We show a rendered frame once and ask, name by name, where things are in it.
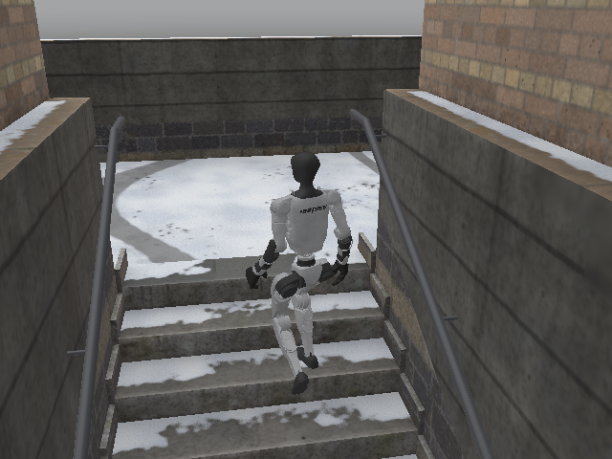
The right robot hand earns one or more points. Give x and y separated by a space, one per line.
343 272

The robot right upper arm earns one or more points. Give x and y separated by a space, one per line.
335 206

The robot shin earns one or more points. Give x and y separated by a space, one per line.
287 345
304 322

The left robot forearm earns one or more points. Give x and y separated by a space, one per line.
266 260

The robot left upper arm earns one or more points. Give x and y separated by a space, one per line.
279 208

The robot left shin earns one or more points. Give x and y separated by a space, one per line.
287 345

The right robot forearm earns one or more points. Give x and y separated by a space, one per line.
344 250

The left robot hand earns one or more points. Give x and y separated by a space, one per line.
253 278

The robot right shin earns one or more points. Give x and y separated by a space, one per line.
304 322

